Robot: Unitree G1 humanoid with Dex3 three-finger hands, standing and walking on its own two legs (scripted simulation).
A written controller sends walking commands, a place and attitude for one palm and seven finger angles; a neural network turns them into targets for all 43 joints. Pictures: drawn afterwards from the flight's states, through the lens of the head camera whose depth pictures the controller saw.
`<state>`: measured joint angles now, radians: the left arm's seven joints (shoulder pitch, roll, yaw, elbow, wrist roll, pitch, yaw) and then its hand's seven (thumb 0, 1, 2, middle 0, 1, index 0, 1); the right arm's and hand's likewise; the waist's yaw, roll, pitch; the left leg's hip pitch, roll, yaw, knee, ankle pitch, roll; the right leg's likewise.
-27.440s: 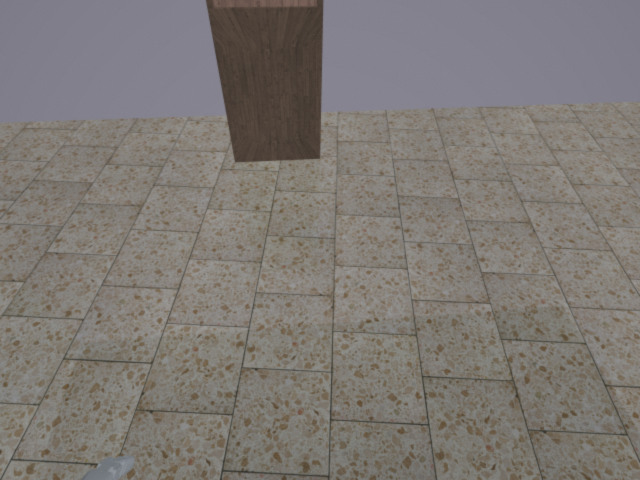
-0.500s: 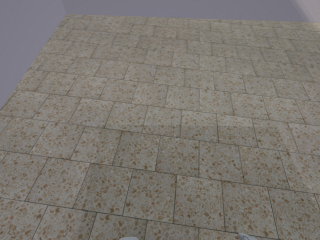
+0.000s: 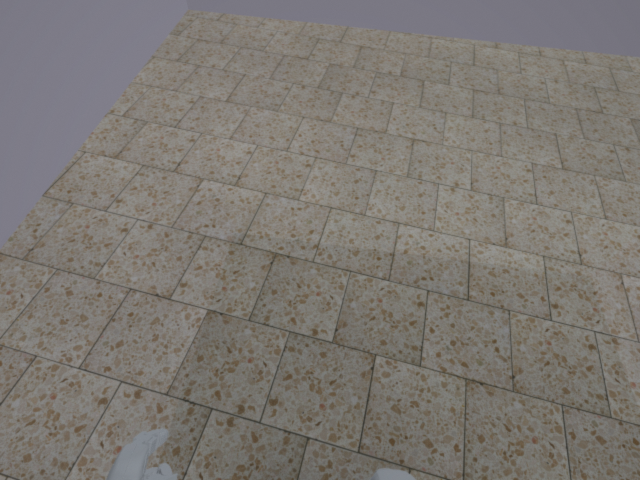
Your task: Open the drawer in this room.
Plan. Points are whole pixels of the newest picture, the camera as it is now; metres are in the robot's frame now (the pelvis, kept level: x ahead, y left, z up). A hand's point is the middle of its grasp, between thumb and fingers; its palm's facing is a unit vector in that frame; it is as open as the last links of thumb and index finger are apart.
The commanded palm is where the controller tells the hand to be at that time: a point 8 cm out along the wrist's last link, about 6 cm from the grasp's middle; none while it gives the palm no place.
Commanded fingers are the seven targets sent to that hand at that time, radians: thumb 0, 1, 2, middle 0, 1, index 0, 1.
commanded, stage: turn to face it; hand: left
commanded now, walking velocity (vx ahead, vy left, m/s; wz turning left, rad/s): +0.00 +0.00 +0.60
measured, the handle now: out of the picture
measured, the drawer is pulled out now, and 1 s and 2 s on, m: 0.00 0.00 0.00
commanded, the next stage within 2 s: none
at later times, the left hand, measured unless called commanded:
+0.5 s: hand out of the picture -0.04 +0.15 -0.15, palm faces +0.34 -0.90 -0.28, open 7.4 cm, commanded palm none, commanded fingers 0.00 0.90 0.90 -0.20 -0.30 -0.20 -0.30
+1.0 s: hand out of the picture -0.10 +0.22 -0.16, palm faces +0.59 -0.76 -0.26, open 7.4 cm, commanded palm none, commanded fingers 0.00 0.90 0.90 -0.20 -0.30 -0.20 -0.30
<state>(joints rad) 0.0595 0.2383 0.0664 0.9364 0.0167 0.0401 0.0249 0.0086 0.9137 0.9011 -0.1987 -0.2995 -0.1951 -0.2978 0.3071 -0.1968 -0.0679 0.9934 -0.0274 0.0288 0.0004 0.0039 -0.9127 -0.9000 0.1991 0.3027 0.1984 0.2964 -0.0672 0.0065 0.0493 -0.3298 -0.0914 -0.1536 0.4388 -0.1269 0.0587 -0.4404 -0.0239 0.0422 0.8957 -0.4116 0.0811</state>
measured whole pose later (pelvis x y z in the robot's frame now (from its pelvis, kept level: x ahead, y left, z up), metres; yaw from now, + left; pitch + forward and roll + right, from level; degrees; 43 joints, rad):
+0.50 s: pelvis -0.03 -0.06 +0.00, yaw +21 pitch +0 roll +3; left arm 0.23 0.18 0.02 0.91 0.03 0.01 0.02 0.01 0.91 0.90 -0.20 -0.30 -0.20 -0.30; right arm 0.17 -0.30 -0.10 0.95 -0.02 0.09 0.03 0.01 -0.91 -0.90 0.19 0.30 0.19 0.30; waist -0.01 0.02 0.10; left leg -0.45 0.05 -0.01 1.02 -0.41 -0.09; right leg -0.19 -0.13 -0.20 0.51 -0.30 0.00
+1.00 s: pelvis -0.06 -0.02 +0.00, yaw +37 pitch +0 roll -1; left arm 0.12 0.27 0.06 0.89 0.01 0.05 0.01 0.01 0.91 0.90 -0.20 -0.30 -0.20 -0.30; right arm 0.18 -0.21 -0.05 0.91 -0.02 0.03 0.02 0.00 -0.90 -0.90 0.20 0.30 0.20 0.30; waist -0.01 -0.02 0.09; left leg -0.24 -0.05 -0.08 0.49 -0.24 0.03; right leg -0.47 -0.08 0.00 0.98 -0.40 0.10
